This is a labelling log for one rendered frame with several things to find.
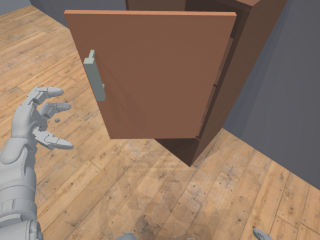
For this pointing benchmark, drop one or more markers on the left robot hand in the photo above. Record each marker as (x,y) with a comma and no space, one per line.
(26,118)

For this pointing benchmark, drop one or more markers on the handle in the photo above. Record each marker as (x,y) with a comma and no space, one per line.
(94,77)

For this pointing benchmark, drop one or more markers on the robot left shin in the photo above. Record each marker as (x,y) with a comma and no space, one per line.
(129,233)

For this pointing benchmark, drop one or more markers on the cupboard door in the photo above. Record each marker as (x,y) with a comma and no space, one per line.
(158,67)

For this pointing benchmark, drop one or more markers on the right robot hand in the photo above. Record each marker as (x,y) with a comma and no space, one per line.
(260,235)

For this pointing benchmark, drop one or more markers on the left robot upper arm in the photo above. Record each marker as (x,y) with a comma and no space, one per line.
(25,230)

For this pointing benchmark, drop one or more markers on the left robot forearm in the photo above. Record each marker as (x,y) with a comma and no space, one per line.
(17,181)

